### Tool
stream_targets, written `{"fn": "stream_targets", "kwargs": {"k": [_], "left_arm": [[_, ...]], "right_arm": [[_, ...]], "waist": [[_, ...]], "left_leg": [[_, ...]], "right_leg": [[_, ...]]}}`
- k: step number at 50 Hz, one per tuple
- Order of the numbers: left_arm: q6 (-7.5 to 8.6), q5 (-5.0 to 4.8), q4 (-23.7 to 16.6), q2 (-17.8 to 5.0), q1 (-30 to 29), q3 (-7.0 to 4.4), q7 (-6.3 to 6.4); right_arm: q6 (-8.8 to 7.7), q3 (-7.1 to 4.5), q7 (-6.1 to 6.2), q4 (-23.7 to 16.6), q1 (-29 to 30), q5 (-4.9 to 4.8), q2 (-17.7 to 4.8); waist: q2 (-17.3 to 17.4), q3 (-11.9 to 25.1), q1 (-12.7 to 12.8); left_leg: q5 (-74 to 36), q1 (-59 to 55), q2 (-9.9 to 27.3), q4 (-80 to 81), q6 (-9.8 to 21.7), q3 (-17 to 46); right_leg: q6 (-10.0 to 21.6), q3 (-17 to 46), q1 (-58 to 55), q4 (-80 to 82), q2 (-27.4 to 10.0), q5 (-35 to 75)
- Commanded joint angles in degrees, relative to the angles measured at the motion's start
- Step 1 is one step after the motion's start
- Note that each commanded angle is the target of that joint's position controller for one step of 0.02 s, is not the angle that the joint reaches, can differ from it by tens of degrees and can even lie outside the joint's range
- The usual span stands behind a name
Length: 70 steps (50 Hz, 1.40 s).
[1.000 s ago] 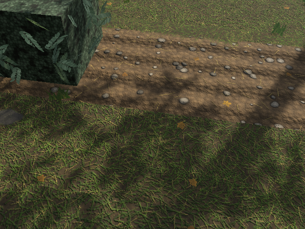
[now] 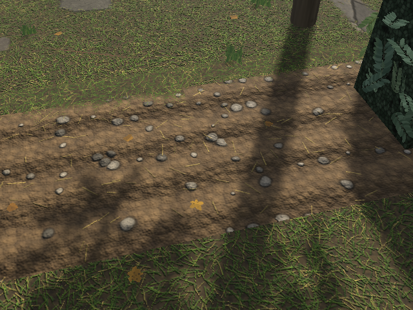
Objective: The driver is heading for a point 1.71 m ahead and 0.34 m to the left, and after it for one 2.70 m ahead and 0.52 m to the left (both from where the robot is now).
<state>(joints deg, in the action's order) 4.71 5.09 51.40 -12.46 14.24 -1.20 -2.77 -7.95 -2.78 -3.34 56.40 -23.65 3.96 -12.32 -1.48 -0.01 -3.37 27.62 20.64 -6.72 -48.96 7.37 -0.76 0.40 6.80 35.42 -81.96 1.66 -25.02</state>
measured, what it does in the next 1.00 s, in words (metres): goes down, turning left: right foot 0.18 m lower, then left foot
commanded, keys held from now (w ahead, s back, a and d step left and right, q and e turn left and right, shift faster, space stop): w+q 0.56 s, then q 0.14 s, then no key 0.12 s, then e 0.18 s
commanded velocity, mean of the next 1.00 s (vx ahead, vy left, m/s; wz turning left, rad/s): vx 0.38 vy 0.00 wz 0.44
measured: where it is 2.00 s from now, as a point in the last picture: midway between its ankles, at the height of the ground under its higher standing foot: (180, 254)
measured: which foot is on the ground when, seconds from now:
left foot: down 0.00-0.30, up 0.32-0.72, down 0.74-1.00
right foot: up 0.00-0.28, down 0.30-0.74, up 0.76-1.00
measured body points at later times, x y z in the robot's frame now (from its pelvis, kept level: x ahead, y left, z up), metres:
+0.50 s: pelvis +0.28 -0.05 -0.14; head +0.29 -0.06 +0.31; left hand +0.20 +0.19 -0.28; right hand +0.46 -0.27 -0.26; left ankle +0.32 +0.10 -0.70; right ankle +0.30 -0.16 -0.88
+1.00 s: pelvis +0.45 +0.06 -0.14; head +0.47 +0.09 +0.30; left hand +0.43 +0.35 -0.27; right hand +0.69 -0.08 -0.26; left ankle +0.48 +0.16 -0.88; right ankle +0.58 -0.07 -0.83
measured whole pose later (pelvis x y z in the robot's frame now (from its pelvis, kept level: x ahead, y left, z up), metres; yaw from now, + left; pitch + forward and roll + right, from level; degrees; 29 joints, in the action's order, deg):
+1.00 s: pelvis +0.45 +0.06 -0.14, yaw +27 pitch +3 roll +0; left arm 0.8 -0.2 48.4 -14.3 9.5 -3.4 2.3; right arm -1.5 -2.3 -0.2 44.3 -7.7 1.9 -10.5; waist -2.0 -0.7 1.2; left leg 6.9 22.2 -4.5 -26.0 4.6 -1.5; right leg -3.2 3.6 33.7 -52.1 -5.5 -17.0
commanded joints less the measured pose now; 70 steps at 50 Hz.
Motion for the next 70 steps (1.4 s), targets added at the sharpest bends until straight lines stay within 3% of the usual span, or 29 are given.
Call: {"fn": "stream_targets", "kwargs": {"k": [1, 3, 4, 6, 9, 12, 13, 14, 15, 16, 18, 20, 22, 23, 25, 28, 34, 36, 37, 38, 39, 40, 43, 48, 51, 61, 63, 64, 70], "left_arm": [[-0.61, 1.29, -5.0, 2.1, 2.1, 2.26, 1.28], [0.23, 1.68, -5.5, 1.9, 3.5, 3.38, -0.29], [0.64, 2.23, -6.0, 0.9, -0.2, 3.49, -1.06], [0.31, 2.66, -9.5, -1.4, -12.2, 3.29, -1.4], [-0.96, -0.91, -13.2, -0.7, -14.4, 4.02, -1.42], [-1.68, 1.1, -12.1, -3.4, -9.1, 3.52, -1.28], [0.63, -10.72, -11.8, -7.4, -9.3, -0.83, 1.38], [1.22, -10.76, -8.0, -8.1, -0.1, -0.9, 2.06], [1.3, -8.16, -2.8, -6.9, 13.6, -1.4, 1.7], [1.29, -6.2, -0.5, -8.2, 21.7, -1.82, 1.47], [-0.37, -7.37, 0.7, -11.4, 22.3, -4.09, 0.83], [-1.14, -5.36, 1.7, -7.8, 14.0, -2.76, 2.93], [0.76, -5.35, 1.7, 1.4, 1.9, 0.51, 3.49], [0.53, -4.89, 0.4, 0.0, -4.8, 0.5, 3.61], [1.11, -2.26, -0.3, -5.0, -2.7, -0.33, 4.66], [1.17, -5.56, 2.2, -8.6, 4.5, -1.96, 6.03], [-1.96, -6.16, 1.2, -11.6, 6.7, -4.11, 5.85], [-2.59, -6.27, 0.2, -12.7, 6.5, -4.77, 5.7], [-2.07, -5.17, -0.9, -11.7, 8.3, -4.57, 5.39], [-0.18, -2.46, -3.7, -4.5, 14.0, -1.63, 3.61], [1.66, -4.91, -3.7, -9.0, 10.7, -2.07, 2.07], [1.33, -7.1, -4.4, -10.7, 4.7, -2.86, 2.02], [-2.75, -5.54, -4.4, -8.5, 2.7, -3.16, 5.0], [-4.02, -5.12, -2.9, -3.7, 3.7, -2.69, 5.25], [-4.67, -5.57, -4.4, -5.8, -0.7, -3.24, 5.15], [-5.9, -5.91, -4.2, -5.7, 0.8, -4.39, 3.74], [-5.4, -6.09, -2.6, -15.7, 8.5, -7.13, 4.1], [-3.95, -4.99, -3.4, -14.4, 10.6, -6.63, 3.86], [-1.88, -6.48, -4.5, -8.8, 5.7, -5.29, 5.2]], "right_arm": [[-0.12, 1.21, 0.66, -3.4, 5.8, -0.53, -1.5], [-0.35, 1.51, 1.38, -3.4, 4.4, 0.68, -3.5], [-0.97, 2.46, 3.0, -2.2, 0.6, 1.42, -0.1], [-1.82, 3.06, 5.31, 0.8, -14.7, -0.94, 0.6], [-0.33, 2.31, 1.43, -1.4, -10.0, 0.63, -6.6], [-0.13, 1.96, 0.11, -3.0, -8.0, -2.6, -7.7], [3.03, 0.62, 4.41, -2.8, -4.9, -8.78, -4.0], [4.57, 0.87, 5.66, -1.8, -5.8, -7.53, -4.2], [4.81, 1.09, 5.18, -1.7, -6.7, -6.1, -0.4], [4.88, 1.9, 4.71, -1.1, -14.4, -7.04, 4.2], [3.59, 2.1, 5.17, -8.2, -8.5, -9.35, 0.4], [4.68, 1.75, 6.78, -15.8, 8.0, -9.51, -0.9], [6.73, 0.65, 6.41, -15.7, 10.6, -7.42, -1.2], [7.0, 0.46, 6.09, -16.2, 8.5, -6.48, -0.5], [5.95, -0.78, 5.47, -16.0, 9.5, -4.6, -1.5], [6.01, 0.28, 3.5, -18.5, 16.5, -5.58, 1.0], [5.7, -0.57, -0.35, -25.1, 28.3, -4.84, -1.9], [5.68, -2.52, -0.08, -22.7, 18.1, -4.35, -6.1], [5.95, -4.6, 1.36, -21.0, 9.8, -4.3, -11.9], [6.03, -5.04, 2.29, -21.2, 8.2, -3.76, -18.2], [6.98, -4.22, 2.8, -21.3, 0.1, -3.08, -15.6], [7.21, -3.34, 2.96, -20.0, 2.6, -2.67, -12.8], [6.66, -0.9, 2.78, -20.9, 19.2, -3.63, -4.9], [4.84, -1.33, 3.2, -17.2, 21.4, -1.86, -5.0], [5.33, -1.87, 4.64, -15.4, 20.3, -2.05, -6.5], [8.4, -3.7, 6.64, -13.7, 18.9, -5.39, -8.7], [6.91, -2.69, 5.77, -17.5, 24.1, -4.55, -3.4], [4.98, -3.23, 5.1, -18.7, 30.5, -4.5, -6.2], [2.33, -3.57, 3.47, -15.1, 28.4, -3.68, -5.6]], "waist": [[0.7, -4.3, 4.4], [2.8, -1.6, 5.9], [1.9, -1.4, 2.6], [3.3, -2.2, -6.3], [5.7, -3.7, -3.1], [1.5, -9.0, 1.1], [3.8, -4.8, 1.0], [4.5, -1.7, 3.7], [2.6, 4.3, 7.2], [-8.3, 13.3, 7.5], [-15.3, 18.2, 9.5], [-3.8, 6.8, 7.2], [-0.1, -7.8, 0.4], [-3.5, -11.0, -3.0], [-6.7, -5.1, -1.2], [-3.8, -1.7, 1.9], [-2.1, -2.1, 5.4], [-1.8, 3.6, 0.6], [3.4, 9.3, -2.4], [18.8, 19.9, 1.7], [13.2, 33.4, -4.3], [8.3, 26.8, -4.3], [2.7, 11.0, 5.2], [5.3, 10.1, 7.6], [6.4, 9.4, 6.0], [6.2, 5.4, 6.3], [-13.2, 2.3, 7.1], [-11.9, 0.9, 10.8], [-3.6, 2.9, 5.5]], "left_leg": [[-8.1, 10.2, 13.6, 20.8, 16.1, 28.0], [-9.1, 24.8, 6.6, 15.2, 10.8, 17.6], [-4.9, 17.3, 5.3, 10.1, 8.5, 18.7], [-0.3, -3.8, 5.9, 1.7, 7.8, 22.0], [12.6, 27.4, 4.6, 5.3, 7.1, 20.7], [17.8, 16.0, 4.4, -3.7, 7.4, 29.6], [-1.9, 1.1, 3.3, -11.5, 3.2, 25.8], [0.8, 0.7, 1.9, -27.7, 0.2, 21.6], [13.4, 15.1, -0.4, -43.1, -1.2, 15.2], [26.4, 36.2, -1.7, -63.5, -3.2, 13.3], [13.9, 53.4, 5.6, -76.6, -5.0, 8.9], [0.3, 56.4, 10.1, -78.0, -6.7, 3.2], [-11.4, 48.8, 14.1, -56.3, -5.0, 11.3], [-16.1, 33.9, 12.5, -37.2, -6.1, 8.9], [-31.7, 17.8, 10.4, -21.3, -9.2, 3.3], [-38.6, 19.6, 11.5, -2.2, -7.6, 5.1], [-24.3, 16.7, 7.5, 11.8, -2.9, -1.9], [-24.3, 1.7, 3.0, 18.5, -0.7, -4.3], [-47.0, -17.7, 7.2, 18.0, 2.5, 3.2], [-73.8, -43.4, 26.3, 12.1, 15.4, 28.1], [-62.6, -46.9, 30.2, 19.4, 19.0, 38.2], [-58.1, -41.8, 27.3, 21.0, 15.8, 30.9], [-49.1, -10.0, 20.1, 26.3, 8.1, 17.0], [-48.2, 2.1, 17.5, 30.6, 6.5, 7.0], [-35.8, -0.6, 19.2, 32.5, 6.2, 7.9], [-5.5, -3.3, 18.9, 27.8, 0.5, 6.0], [-0.2, 21.4, 4.8, 3.2, -8.0, -7.5], [5.2, 31.4, 3.6, -4.0, -7.6, 1.1], [-19.1, 24.0, 7.1, 1.9, -8.0, 3.5]], "right_leg": [[-3.5, -0.5, 11.5, 9.3, -6.3, 7.7], [-2.1, -7.2, -6.5, 10.7, -5.5, 23.4], [-2.9, -0.5, 1.3, 17.5, -8.3, 40.4], [-3.1, -3.5, 20.5, 32.5, -6.9, 45.4], [-2.4, -9.9, -19.7, 44.5, -4.0, 49.4], [-2.0, -5.8, -23.0, 60.2, -5.5, 42.4], [0.7, 1.6, -19.3, 73.2, -6.8, 47.6], [1.5, 0.9, -27.2, 75.0, -11.5, 59.0], [2.0, 0.1, -46.4, 64.4, -14.6, 67.7], [4.2, -0.2, -70.6, 41.8, -21.2, 82.0], [13.2, 15.6, -68.6, 49.1, -29.2, 35.5], [17.5, 25.9, -47.4, 68.3, -32.5, -4.1], [8.9, 13.0, -22.5, 68.5, -25.8, 4.1], [5.0, -2.8, -5.6, 71.0, -17.2, 10.9], [6.0, -10.7, -1.3, 71.7, -12.4, 19.2], [7.3, -8.8, -17.4, 71.3, -16.6, 23.5], [4.6, -12.9, -32.4, 60.2, -18.5, 46.7], [2.6, -16.0, -31.9, 44.8, -15.3, 56.5], [-1.1, -17.9, -18.5, 28.7, -12.4, 46.4], [-5.1, -14.5, 7.0, 2.5, -3.8, -13.6], [-4.0, -1.2, 9.1, -4.9, -2.0, -16.4], [-3.1, -1.0, 13.5, -5.1, -4.4, -11.1], [-3.7, -2.2, 1.4, 11.5, -9.6, 0.2], [-3.6, -3.2, -13.8, 29.7, -7.7, 9.6], [-3.2, -3.2, -13.5, 34.0, -6.9, 11.4], [4.5, -10.6, -20.6, 53.5, -1.4, 6.8], [16.2, 21.5, -34.1, 65.4, -18.6, -1.2], [19.8, 32.4, -37.9, 71.2, -22.4, -1.2], [11.8, 12.6, -36.3, 68.6, -13.4, 23.1]]}}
